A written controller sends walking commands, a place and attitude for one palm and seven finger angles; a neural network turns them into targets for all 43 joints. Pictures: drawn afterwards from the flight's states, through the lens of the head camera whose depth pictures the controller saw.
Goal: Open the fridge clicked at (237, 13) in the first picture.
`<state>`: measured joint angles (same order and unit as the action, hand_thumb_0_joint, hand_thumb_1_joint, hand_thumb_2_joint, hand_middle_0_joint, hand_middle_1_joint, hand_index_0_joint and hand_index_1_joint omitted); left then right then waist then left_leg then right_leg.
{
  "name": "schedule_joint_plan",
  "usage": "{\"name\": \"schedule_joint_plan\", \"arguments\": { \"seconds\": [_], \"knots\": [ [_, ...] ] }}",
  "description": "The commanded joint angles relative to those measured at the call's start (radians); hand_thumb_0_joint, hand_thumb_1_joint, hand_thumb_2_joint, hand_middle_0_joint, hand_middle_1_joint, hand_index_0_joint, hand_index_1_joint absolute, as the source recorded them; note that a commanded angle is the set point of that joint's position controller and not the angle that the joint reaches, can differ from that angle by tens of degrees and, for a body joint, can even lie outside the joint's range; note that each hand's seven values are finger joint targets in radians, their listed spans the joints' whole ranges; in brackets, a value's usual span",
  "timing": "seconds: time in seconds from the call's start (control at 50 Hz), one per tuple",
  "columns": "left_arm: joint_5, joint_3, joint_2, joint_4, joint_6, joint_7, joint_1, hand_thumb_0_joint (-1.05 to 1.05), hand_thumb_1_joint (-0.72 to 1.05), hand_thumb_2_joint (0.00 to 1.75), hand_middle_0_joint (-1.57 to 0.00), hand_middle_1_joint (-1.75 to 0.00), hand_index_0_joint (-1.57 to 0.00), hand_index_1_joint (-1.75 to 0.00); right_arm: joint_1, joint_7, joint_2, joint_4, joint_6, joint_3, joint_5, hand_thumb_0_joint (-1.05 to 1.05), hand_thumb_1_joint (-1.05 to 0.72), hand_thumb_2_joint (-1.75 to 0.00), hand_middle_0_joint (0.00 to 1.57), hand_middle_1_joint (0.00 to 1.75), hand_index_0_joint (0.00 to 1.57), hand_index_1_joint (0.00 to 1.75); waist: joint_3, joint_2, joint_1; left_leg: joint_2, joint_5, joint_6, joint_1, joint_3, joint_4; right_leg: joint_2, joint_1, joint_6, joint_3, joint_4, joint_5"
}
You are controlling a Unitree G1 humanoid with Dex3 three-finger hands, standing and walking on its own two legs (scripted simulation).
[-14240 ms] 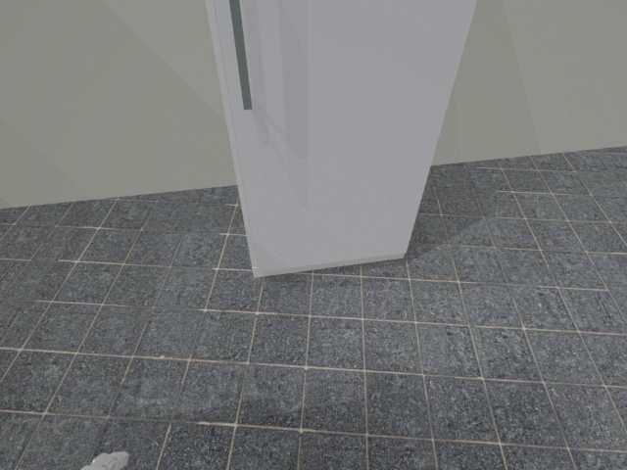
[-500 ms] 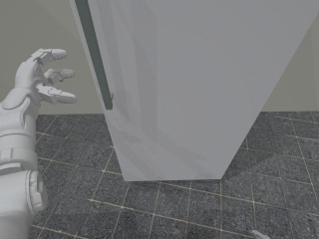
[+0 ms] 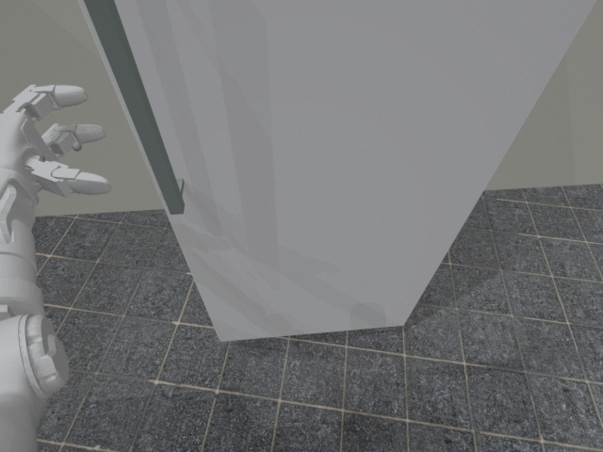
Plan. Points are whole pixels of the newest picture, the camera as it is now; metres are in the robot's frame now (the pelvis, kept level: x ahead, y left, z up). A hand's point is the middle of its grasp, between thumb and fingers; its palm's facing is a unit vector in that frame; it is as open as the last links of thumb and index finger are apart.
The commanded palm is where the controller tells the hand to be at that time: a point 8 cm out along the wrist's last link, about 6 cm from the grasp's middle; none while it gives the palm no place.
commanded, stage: move the hooked fingers beside the handle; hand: left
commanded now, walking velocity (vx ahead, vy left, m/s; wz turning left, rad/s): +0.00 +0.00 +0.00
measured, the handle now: (129, 60) +0.49 +0.19 +0.26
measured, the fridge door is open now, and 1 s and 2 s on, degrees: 0 0 0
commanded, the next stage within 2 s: none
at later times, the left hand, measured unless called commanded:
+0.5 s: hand (72, 152) +0.41 +0.26 +0.20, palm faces +0.12 -0.99 +0.00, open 14.0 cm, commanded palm +0.39 +0.30 +0.19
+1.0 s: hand (72, 148) +0.42 +0.26 +0.19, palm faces +0.07 -1.00 +0.01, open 14.0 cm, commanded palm +0.39 +0.31 +0.19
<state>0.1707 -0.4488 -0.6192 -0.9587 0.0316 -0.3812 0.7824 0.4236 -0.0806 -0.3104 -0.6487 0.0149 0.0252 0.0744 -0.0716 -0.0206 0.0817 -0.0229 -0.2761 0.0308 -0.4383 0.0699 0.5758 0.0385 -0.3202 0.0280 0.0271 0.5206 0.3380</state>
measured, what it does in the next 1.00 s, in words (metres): stands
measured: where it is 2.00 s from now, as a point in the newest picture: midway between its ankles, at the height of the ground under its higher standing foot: outside the picture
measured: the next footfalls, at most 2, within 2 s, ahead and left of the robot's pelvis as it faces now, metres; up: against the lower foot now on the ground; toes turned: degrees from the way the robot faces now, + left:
none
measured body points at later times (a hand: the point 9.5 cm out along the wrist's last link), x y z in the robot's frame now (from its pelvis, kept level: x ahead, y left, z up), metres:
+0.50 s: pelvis -0.02 +0.00 +0.00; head +0.00 +0.00 +0.45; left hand +0.40 +0.31 +0.20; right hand +0.10 -0.26 -0.10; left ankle +0.00 +0.10 -0.73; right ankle -0.05 -0.10 -0.73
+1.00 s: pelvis -0.02 +0.00 +0.00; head +0.01 +0.00 +0.45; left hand +0.41 +0.32 +0.20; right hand +0.01 -0.28 -0.11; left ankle +0.00 +0.10 -0.73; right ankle -0.05 -0.10 -0.73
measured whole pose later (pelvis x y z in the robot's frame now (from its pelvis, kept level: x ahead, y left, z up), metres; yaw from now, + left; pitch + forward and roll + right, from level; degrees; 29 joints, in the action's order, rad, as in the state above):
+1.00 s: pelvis -0.02 +0.00 +0.00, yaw +0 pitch +6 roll -1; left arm 0.20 -0.41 -0.60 -0.95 0.04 -0.37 0.79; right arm 0.44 -0.09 -0.31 -0.67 0.03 0.03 0.08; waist -0.07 -0.03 0.08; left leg -0.02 -0.26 0.04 -0.44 0.06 0.59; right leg 0.04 -0.31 0.03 0.04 0.53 0.32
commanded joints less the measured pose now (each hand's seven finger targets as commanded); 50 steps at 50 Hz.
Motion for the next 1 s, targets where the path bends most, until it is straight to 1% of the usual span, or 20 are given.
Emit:
{"name": "schedule_joint_plan", "arguments": {
  "seconds": [0.0,0.06,0.12,0.18,0.28,0.34,0.44,0.52,0.54,0.6,0.64,0.68,0.72,0.76,0.82,0.84,0.86,0.94,0.96,0.98],
  "knots": [
    [0.052,-0.027,-0.263,0.378,0.046,0.009,0.422,0.00,-0.50,0.30,-0.30,-1.20,-0.30,-1.20,-0.022,0.003,-0.147,0.137,0.040,-0.066,0.002,0.00,-0.90,-0.90,0.20,0.30,0.20,0.30,-0.394,-0.118,-0.034,-0.005,0.536,0.023,0.435,-0.110,0.004,0.003,-0.030,-0.008,-0.006,-0.034,-0.495],
    [0.062,-0.019,-0.232,0.433,0.009,0.022,0.374,0.00,-0.50,0.30,-0.30,-1.20,-0.30,-1.20,-0.039,0.007,-0.143,0.143,0.042,-0.065,0.004,0.00,-0.90,-0.90,0.20,0.30,0.20,0.30,-0.379,-0.121,-0.041,-0.010,0.583,0.019,0.450,-0.115,0.007,0.003,-0.036,-0.007,-0.001,-0.033,-0.498],
    [0.060,0.029,-0.166,0.381,-0.051,0.037,0.350,0.00,-0.50,0.30,-0.30,-1.20,-0.30,-1.20,-0.058,0.007,-0.138,0.144,0.040,-0.060,0.008,0.00,-0.90,-0.90,0.20,0.30,0.20,0.30,-0.289,-0.052,-0.027,-0.002,0.468,0.022,0.379,-0.108,-0.011,0.001,-0.050,-0.009,0.005,-0.042,-0.453],
    [0.049,0.016,-0.187,0.376,-0.074,0.063,0.374,0.00,-0.50,0.30,-0.30,-1.20,-0.30,-1.20,-0.071,0.003,-0.135,0.149,0.036,-0.056,0.009,0.00,-0.90,-0.90,0.20,0.30,0.20,0.30,-0.274,-0.037,-0.027,0.005,0.405,0.024,0.351,-0.101,-0.017,-0.005,-0.036,-0.007,0.000,-0.046,-0.440],
    [0.038,0.062,-0.158,0.439,-0.019,0.098,0.515,0.00,-0.50,0.30,-0.30,-1.20,-0.30,-1.20,-0.103,-0.006,-0.125,0.146,0.043,-0.043,0.007,0.00,-0.90,-0.90,0.20,0.30,0.20,0.30,-0.297,-0.069,-0.002,0.006,0.345,0.021,0.390,-0.114,-0.020,-0.009,-0.051,-0.004,-0.008,-0.055,-0.379],
    [0.036,0.043,-0.195,0.354,0.005,0.106,0.551,0.00,-0.50,0.30,-0.30,-1.20,-0.30,-1.20,-0.095,-0.018,-0.130,0.125,0.046,-0.038,0.006,0.00,-0.90,-0.90,0.20,0.30,0.20,0.30,-0.270,-0.017,0.005,0.006,0.273,0.024,0.355,-0.117,-0.025,-0.014,-0.046,-0.004,-0.013,-0.072,-0.320],
    [0.009,0.104,-0.156,0.139,0.007,0.092,0.610,0.00,-0.50,0.30,-0.30,-1.20,-0.30,-1.20,-0.077,-0.026,-0.131,0.093,0.055,-0.027,0.006,0.00,-0.90,-0.90,0.20,0.30,0.20,0.30,-0.201,-0.053,0.021,0.015,0.162,0.022,0.286,-0.122,-0.037,-0.029,-0.093,-0.002,-0.016,-0.082,-0.230],
    [0.011,0.102,-0.168,0.111,0.043,0.075,0.630,0.00,-0.50,0.30,-0.30,-1.20,-0.30,-1.20,-0.063,-0.023,-0.138,0.095,0.066,-0.029,0.002,0.00,-0.90,-0.90,0.20,0.30,0.20,0.30,-0.262,-0.062,0.016,0.012,0.171,0.017,0.299,-0.132,-0.035,-0.027,-0.088,-0.002,-0.019,-0.071,-0.234],
    [0.022,0.107,-0.150,0.101,0.056,0.072,0.611,0.00,-0.50,0.30,-0.30,-1.20,-0.30,-1.20,-0.053,-0.023,-0.138,0.095,0.065,-0.032,0.000,0.00,-0.90,-0.90,0.20,0.30,0.20,0.30,-0.279,-0.016,0.017,0.013,0.183,0.022,0.293,-0.127,-0.028,-0.027,-0.066,-0.003,-0.018,-0.069,-0.248],
    [0.024,0.023,-0.264,0.080,0.083,0.064,0.625,0.00,-0.50,0.30,-0.30,-1.20,-0.30,-1.20,-0.040,-0.024,-0.149,0.094,0.065,-0.033,0.001,0.00,-0.90,-0.90,0.20,0.30,0.20,0.30,-0.298,0.019,0.003,0.014,0.171,0.027,0.242,-0.118,-0.031,-0.025,-0.023,-0.012,-0.031,-0.063,-0.270],
    [0.022,0.010,-0.277,0.100,0.103,0.067,0.618,0.00,-0.50,0.30,-0.30,-1.20,-0.30,-1.20,-0.031,-0.022,-0.149,0.095,0.066,-0.037,-0.003,0.00,-0.90,-0.90,0.20,0.30,0.20,0.30,-0.326,0.012,-0.005,0.016,0.193,0.031,0.242,-0.110,-0.025,-0.025,0.001,-0.013,-0.030,-0.056,-0.290],
    [-0.001,-0.031,-0.344,0.079,0.108,0.071,0.593,0.00,-0.50,0.30,-0.30,-1.20,-0.30,-1.20,-0.023,-0.022,-0.153,0.093,0.062,-0.034,-0.002,0.00,-0.90,-0.90,0.20,0.30,0.20,0.30,-0.313,-0.026,-0.016,0.015,0.186,0.030,0.219,-0.106,-0.029,-0.024,-0.002,-0.013,-0.037,-0.052,-0.289],
    [-0.015,-0.031,-0.352,0.067,0.112,0.071,0.591,0.00,-0.50,0.30,-0.30,-1.20,-0.30,-1.20,-0.014,-0.021,-0.153,0.092,0.058,-0.037,-0.001,0.00,-0.90,-0.90,0.20,0.30,0.20,0.30,-0.280,-0.036,-0.010,0.015,0.168,0.030,0.203,-0.104,-0.032,-0.020,-0.023,-0.014,-0.033,-0.057,-0.265],
    [-0.015,-0.044,-0.368,0.107,0.124,0.065,0.580,0.00,-0.50,0.30,-0.30,-1.20,-0.30,-1.20,-0.008,-0.021,-0.155,0.099,0.057,-0.041,-0.002,0.00,-0.90,-0.90,0.20,0.30,0.20,0.30,-0.316,-0.062,-0.018,0.013,0.203,0.031,0.226,-0.101,-0.028,-0.018,-0.004,-0.013,-0.035,-0.052,-0.302],
    [-0.002,-0.026,-0.333,0.184,0.128,0.038,0.530,0.00,-0.50,0.30,-0.30,-1.20,-0.30,-1.20,-0.006,-0.018,-0.155,0.107,0.057,-0.049,-0.001,0.00,-0.90,-0.90,0.20,0.30,0.20,0.30,-0.369,-0.133,-0.022,0.008,0.284,0.023,0.317,-0.103,-0.021,-0.008,-0.017,-0.006,-0.025,-0.046,-0.346],
    [0.015,0.010,-0.282,0.205,0.124,0.027,0.507,0.00,-0.50,0.30,-0.30,-1.20,-0.30,-1.20,0.001,-0.018,-0.152,0.109,0.054,-0.053,0.001,0.00,-0.90,-0.90,0.20,0.30,0.20,0.30,-0.374,-0.117,-0.011,0.005,0.309,0.025,0.339,-0.101,-0.015,-0.006,-0.020,-0.005,-0.019,-0.048,-0.354],
    [0.024,-0.018,-0.300,0.222,0.115,0.021,0.488,0.00,-0.50,0.30,-0.30,-1.20,-0.30,-1.20,-0.005,-0.016,-0.156,0.109,0.056,-0.053,0.001,0.00,-0.90,-0.90,0.20,0.30,0.20,0.30,-0.367,-0.125,-0.022,0.002,0.308,0.024,0.348,-0.108,-0.017,0.000,-0.039,-0.005,-0.018,-0.053,-0.348],
    [0.067,0.038,-0.196,0.223,0.051,0.005,0.424,0.00,-0.50,0.30,-0.30,-1.20,-0.30,-1.20,-0.009,-0.015,-0.152,0.111,0.056,-0.059,0.007,0.00,-0.90,-0.90,0.20,0.30,0.20,0.30,-0.288,-0.055,-0.011,-0.002,0.313,0.029,0.341,-0.105,-0.026,0.003,-0.059,-0.005,-0.001,-0.067,-0.338],
    [0.065,0.005,-0.233,0.241,0.036,0.010,0.409,0.00,-0.50,0.30,-0.30,-1.20,-0.30,-1.20,-0.017,-0.013,-0.157,0.113,0.057,-0.058,0.008,0.00,-0.90,-0.90,0.20,0.30,0.20,0.30,-0.282,-0.049,-0.026,0.000,0.311,0.029,0.326,-0.107,-0.029,0.004,-0.054,-0.006,-0.004,-0.063,-0.348],
    [0.061,0.026,-0.210,0.245,0.016,0.014,0.404,0.00,-0.50,0.30,-0.30,-1.20,-0.30,-1.20,-0.026,-0.011,-0.153,0.120,0.057,-0.055,0.009,0.00,-0.90,-0.90,0.20,0.30,0.20,0.30,-0.264,-0.065,-0.023,0.002,0.296,0.027,0.321,-0.107,-0.033,0.003,-0.067,-0.005,-0.003,-0.062,-0.333]
  ]
}}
